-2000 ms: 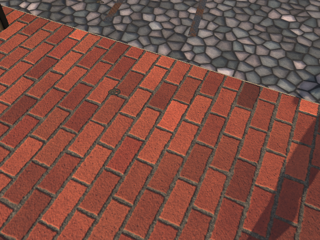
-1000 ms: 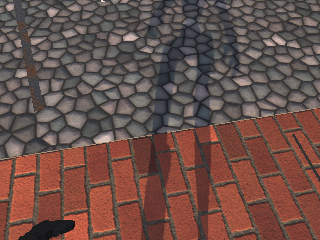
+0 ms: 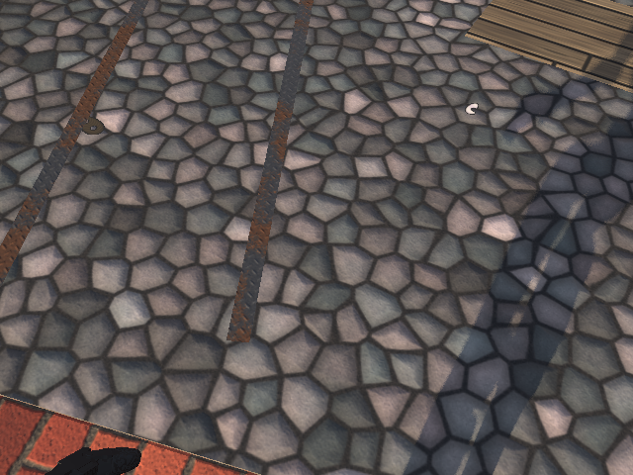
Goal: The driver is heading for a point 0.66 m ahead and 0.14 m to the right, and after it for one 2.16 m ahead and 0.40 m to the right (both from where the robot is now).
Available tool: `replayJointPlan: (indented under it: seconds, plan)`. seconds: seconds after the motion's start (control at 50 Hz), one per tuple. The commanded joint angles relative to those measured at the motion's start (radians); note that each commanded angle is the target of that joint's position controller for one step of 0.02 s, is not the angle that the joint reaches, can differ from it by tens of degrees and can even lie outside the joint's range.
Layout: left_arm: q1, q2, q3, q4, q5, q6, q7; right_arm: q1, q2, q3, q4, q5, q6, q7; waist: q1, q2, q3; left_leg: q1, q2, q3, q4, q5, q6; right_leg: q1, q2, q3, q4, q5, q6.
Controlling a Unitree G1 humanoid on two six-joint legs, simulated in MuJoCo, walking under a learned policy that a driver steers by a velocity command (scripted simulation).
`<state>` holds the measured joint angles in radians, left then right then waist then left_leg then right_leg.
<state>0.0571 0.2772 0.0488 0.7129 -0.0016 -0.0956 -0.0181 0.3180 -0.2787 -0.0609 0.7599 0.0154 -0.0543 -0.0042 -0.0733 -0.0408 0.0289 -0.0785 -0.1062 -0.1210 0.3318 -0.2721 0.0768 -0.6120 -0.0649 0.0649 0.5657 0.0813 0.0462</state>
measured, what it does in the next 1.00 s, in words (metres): walks ahead, turning right: right foot, then left foot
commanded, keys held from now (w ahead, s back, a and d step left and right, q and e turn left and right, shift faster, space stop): w+e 0.66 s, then w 0.28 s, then w+q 0.06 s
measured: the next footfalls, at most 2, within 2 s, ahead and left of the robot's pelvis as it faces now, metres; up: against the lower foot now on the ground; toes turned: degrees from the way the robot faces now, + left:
right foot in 0.12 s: +0.25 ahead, -0.14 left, +0.00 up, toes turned -1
left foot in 0.62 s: +0.55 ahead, +0.02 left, +0.00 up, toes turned -21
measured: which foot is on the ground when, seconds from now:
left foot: down 0.00-0.14, up 0.16-0.60, down 0.62-1.00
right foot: up 0.00-0.10, down 0.12-0.62, up 0.64-1.00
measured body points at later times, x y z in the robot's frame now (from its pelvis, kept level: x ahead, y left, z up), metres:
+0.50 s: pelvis +0.28 -0.06 +0.00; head +0.32 -0.08 +0.45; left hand +0.35 +0.22 -0.11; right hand +0.47 -0.33 -0.08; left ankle +0.49 +0.08 -0.70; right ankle +0.21 -0.13 -0.74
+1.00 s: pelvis +0.54 -0.11 +0.00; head +0.57 -0.12 +0.45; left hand +0.84 +0.01 -0.08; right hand +0.42 -0.37 -0.13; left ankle +0.51 +0.04 -0.74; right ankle +0.63 -0.30 -0.71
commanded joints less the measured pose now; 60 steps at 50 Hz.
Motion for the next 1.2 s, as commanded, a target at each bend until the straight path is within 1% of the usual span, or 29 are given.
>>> replayJointPlan:
  seconds: [0.02, 0.08, 0.1, 0.12, 0.14, 0.16, 0.18, 0.2, 0.24, 0.32, 0.44, 0.54, 0.58, 0.6, 0.62, 0.64, 0.66, 0.68, 0.7, 0.76, 0.88, 1.0, 1.04, 1.08, 1.1, 1.12, 1.14, 1.16, 1.2]
  plan:
    - [-0.117, 0.092, 0.018, -0.092, -0.007, -0.025, -0.015, 0.061, -0.165, -0.043, -0.018, -0.002, -0.006, -0.005, -0.025, 0.133, 0.009, 0.027, 0.300, -0.146, -0.057, 0.263, 0.134, 0.021, 0.018, -0.029, -0.051, -0.019, -0.040]
    - [-0.048, 0.118, 0.027, -0.081, -0.011, -0.027, -0.022, 0.048, -0.178, -0.047, -0.006, -0.006, 0.003, -0.010, 0.021, 0.153, -0.006, 0.123, 0.323, -0.117, 0.031, 0.538, 0.101, 0.078, 0.045, -0.062, -0.075, -0.155, -0.105]
    - [0.052, 0.139, 0.041, -0.052, -0.009, -0.028, -0.020, 0.028, -0.176, -0.045, -0.009, -0.007, 0.007, -0.011, 0.078, 0.142, -0.071, 0.123, 0.286, -0.069, 0.148, 0.724, 0.081, 0.216, 0.081, -0.095, -0.102, -0.140, -0.135]
    - [0.196, 0.178, 0.057, -0.016, -0.001, -0.026, -0.018, 0.019, -0.155, -0.034, -0.022, -0.015, 0.009, -0.015, 0.144, 0.109, -0.190, 0.047, 0.239, -0.018, 0.343, 0.747, 0.052, 0.447, 0.039, -0.039, -0.076, -0.089, -0.183]
    - [0.318, 0.263, 0.076, -0.006, 0.010, -0.025, -0.018, 0.102, -0.099, -0.013, -0.048, -0.027, -0.001, -0.015, 0.139, -0.074, -0.340, -0.260, 0.119, 0.041, 0.686, 0.419, -0.016, 0.809, -0.164, 0.317, -0.075, -0.117, -0.321]
    - [0.365, 0.239, 0.074, 0.024, -0.019, -0.016, -0.027, 0.125, -0.076, -0.002, -0.049, -0.021, -0.018, -0.010, 0.139, -0.270, -0.370, -0.545, 0.006, 0.044, 0.925, -0.242, -0.067, 0.965, -0.277, 0.693, -0.238, -0.333, -0.425]
    - [0.321, 0.174, 0.052, 0.013, -0.035, -0.011, -0.027, 0.047, -0.150, -0.013, -0.069, -0.003, -0.037, 0.001, 0.156, -0.150, -0.250, -0.673, 0.074, -0.026, 0.993, -0.235, -0.054, 0.908, -0.264, 0.681, -0.279, -0.504, -0.378]
    - [0.269, 0.147, 0.045, -0.005, -0.019, -0.003, -0.020, -0.052, -0.154, -0.013, -0.092, 0.011, -0.051, 0.008, 0.158, -0.061, -0.142, -0.692, 0.114, -0.008, 0.971, -0.156, -0.046, 0.784, -0.225, 0.554, -0.293, -0.479, -0.341]
    - [0.210, 0.121, 0.033, -0.018, -0.001, 0.003, -0.014, -0.114, -0.142, -0.017, -0.109, -0.024, -0.064, 0.009, 0.111, 0.028, -0.043, -0.636, 0.173, 0.010, 0.809, -0.055, -0.052, 0.590, -0.151, 0.406, -0.327, -0.274, -0.312]
    - [0.213, 0.142, 0.038, -0.020, -0.011, 0.009, 0.004, -0.100, -0.099, -0.011, -0.120, -0.034, -0.047, 0.003, 0.072, -0.028, -0.050, -0.554, 0.176, 0.048, 0.620, -0.010, -0.109, 0.476, -0.095, 0.298, -0.363, -0.068, -0.324]
    - [0.300, 0.173, 0.052, 0.016, -0.025, 0.031, 0.033, -0.308, -0.058, 0.006, -0.167, -0.022, -0.053, 0.008, 0.141, -0.035, -0.023, -0.436, 0.110, 0.060, 0.255, 0.329, -0.146, 0.380, -0.026, 0.222, -0.343, -0.080, -0.259]
    - [0.346, 0.167, 0.055, 0.032, -0.029, 0.053, 0.043, -0.370, -0.096, -0.010, -0.188, -0.008, -0.072, 0.023, 0.141, -0.056, -0.022, -0.378, 0.086, 0.023, 0.133, 0.270, -0.116, 0.488, -0.065, 0.345, -0.236, -0.130, -0.233]
    - [0.316, 0.162, 0.056, 0.023, -0.026, 0.060, 0.043, -0.282, -0.122, -0.025, -0.167, -0.006, -0.080, 0.020, 0.085, -0.078, -0.047, -0.250, 0.089, 0.039, 0.085, 0.228, -0.077, 0.488, -0.057, 0.365, -0.157, -0.071, -0.209]
    - [0.301, 0.135, 0.047, 0.011, -0.021, 0.059, 0.039, -0.183, -0.151, -0.040, -0.147, -0.015, -0.084, 0.012, 0.033, -0.066, -0.117, -0.077, 0.126, 0.027, 0.073, 0.230, -0.039, 0.446, -0.010, 0.331, -0.040, -0.028, -0.180]
    - [0.294, 0.081, 0.027, -0.012, -0.004, 0.054, 0.035, -0.025, -0.207, -0.056, -0.133, -0.029, -0.083, 0.002, -0.034, 0.029, -0.259, 0.183, 0.292, -0.125, 0.104, 0.178, 0.028, 0.320, 0.050, 0.250, 0.225, -0.161, -0.145]
    - [0.439, 0.018, 0.006, -0.036, -0.029, 0.044, 0.034, 0.051, -0.271, -0.072, -0.097, -0.033, -0.066, 0.005, 0.026, 0.348, -0.376, 0.477, 0.511, -0.552, 0.044, 0.010, 0.192, -0.020, 0.180, 0.118, 0.521, -0.651, -0.086]
    - [0.435, 0.119, 0.021, -0.014, -0.040, 0.043, 0.037, 0.038, -0.183, -0.056, -0.103, -0.012, -0.059, 0.011, 0.012, 0.276, -0.309, 0.430, 0.529, -0.646, -0.003, -0.193, 0.185, -0.146, 0.089, 0.126, 0.659, -0.663, -0.073]
    - [0.333, 0.168, 0.036, -0.019, -0.034, 0.046, 0.036, 0.002, -0.124, -0.040, -0.106, -0.011, -0.056, 0.009, -0.012, 0.172, -0.176, 0.306, 0.472, -0.499, -0.026, -0.178, 0.143, -0.170, 0.060, 0.116, 0.692, -0.566, -0.066]
    - [0.280, 0.155, 0.035, -0.028, -0.023, 0.048, 0.037, -0.039, -0.109, -0.031, -0.102, -0.020, -0.053, 0.012, 0.004, 0.104, -0.099, 0.186, 0.425, -0.378, -0.047, -0.060, 0.121, -0.143, 0.033, 0.086, 0.679, -0.495, -0.057]
    - [0.246, 0.100, 0.030, -0.044, -0.021, 0.047, 0.023, -0.081, -0.076, -0.018, -0.072, -0.030, -0.056, 0.019, 0.055, 0.146, -0.019, -0.006, 0.339, -0.190, -0.123, 0.136, 0.117, -0.060, -0.013, 0.064, 0.566, -0.419, -0.052]
    - [0.107, 0.042, -0.003, -0.085, -0.003, 0.035, 0.002, -0.064, -0.151, -0.038, -0.020, -0.004, -0.057, 0.019, 0.043, 0.112, -0.005, -0.058, 0.321, -0.019, -0.192, 0.305, 0.142, -0.013, -0.037, -0.008, 0.224, -0.211, -0.040]
    - [-0.058, 0.073, -0.001, -0.137, -0.015, 0.016, -0.017, 0.045, -0.192, -0.041, 0.045, 0.020, -0.029, 0.017, 0.007, 0.119, 0.022, -0.009, 0.344, -0.007, -0.143, 0.319, 0.101, 0.093, 0.012, -0.040, -0.004, -0.130, -0.063]
    - [-0.010, 0.103, 0.013, -0.128, -0.014, 0.009, -0.018, 0.042, -0.210, -0.044, 0.056, 0.021, -0.016, 0.012, 0.056, 0.126, 0.002, 0.006, 0.353, -0.021, -0.075, 0.375, 0.077, 0.199, 0.033, -0.051, -0.066, -0.157, -0.084]
    - [0.220, 0.182, 0.056, -0.065, -0.001, 0.009, -0.001, 0.039, -0.167, -0.024, 0.052, 0.010, -0.015, 0.008, 0.175, 0.096, -0.146, -0.104, 0.262, 0.047, 0.214, 0.465, 0.017, 0.573, 0.013, -0.036, -0.090, -0.142, -0.134]
    - [0.372, 0.267, 0.076, -0.051, 0.021, 0.017, 0.014, 0.056, -0.078, 0.006, 0.015, -0.017, -0.023, 0.008, 0.216, -0.065, -0.308, -0.363, 0.165, 0.113, 0.562, 0.145, -0.043, 0.888, -0.229, 0.240, -0.080, -0.179, -0.212]
    - [0.391, 0.282, 0.075, -0.044, 0.020, 0.027, 0.010, 0.149, -0.037, 0.020, 0.012, 0.004, -0.037, 0.006, 0.179, -0.270, -0.407, -0.586, 0.078, 0.057, 0.802, -0.330, -0.066, 0.992, -0.373, 0.598, -0.210, -0.374, -0.314]
    - [0.357, 0.192, 0.052, -0.042, 0.007, 0.025, 0.007, 0.095, -0.144, -0.010, 0.021, 0.027, -0.037, 0.006, 0.194, -0.147, -0.284, -0.671, 0.129, -0.007, 0.907, -0.291, -0.066, 0.896, -0.331, 0.546, -0.246, -0.484, -0.286]
    - [0.299, 0.154, 0.038, -0.040, -0.003, 0.022, 0.005, 0.036, -0.161, -0.018, 0.004, 0.032, -0.036, 0.007, 0.174, -0.123, -0.166, -0.701, 0.167, 0.012, 0.905, -0.201, -0.058, 0.780, -0.297, 0.399, -0.270, -0.463, -0.254]
    - [0.188, 0.097, 0.024, -0.037, 0.007, 0.010, -0.002, 0.004, -0.134, -0.022, 0.006, 0.014, -0.020, 0.000, 0.113, -0.084, -0.068, -0.632, 0.223, 0.023, 0.838, -0.066, -0.066, 0.589, -0.223, 0.229, -0.337, -0.313, -0.230]
Keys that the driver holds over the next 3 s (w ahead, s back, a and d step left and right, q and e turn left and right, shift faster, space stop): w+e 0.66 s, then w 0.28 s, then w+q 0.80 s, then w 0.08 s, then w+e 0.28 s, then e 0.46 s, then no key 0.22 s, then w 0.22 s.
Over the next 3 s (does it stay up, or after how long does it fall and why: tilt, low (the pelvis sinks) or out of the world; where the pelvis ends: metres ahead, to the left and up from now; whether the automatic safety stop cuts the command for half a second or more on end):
stays up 1.39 -0.26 -0.01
